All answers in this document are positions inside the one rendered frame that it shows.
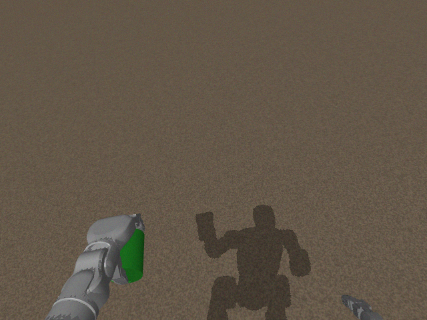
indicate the left robot hand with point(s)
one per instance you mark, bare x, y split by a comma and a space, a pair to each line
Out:
118, 229

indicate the left robot arm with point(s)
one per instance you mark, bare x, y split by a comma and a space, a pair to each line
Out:
87, 290

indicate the right robot hand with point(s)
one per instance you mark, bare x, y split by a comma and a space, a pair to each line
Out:
360, 308

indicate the can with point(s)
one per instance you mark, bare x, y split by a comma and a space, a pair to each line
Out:
132, 256

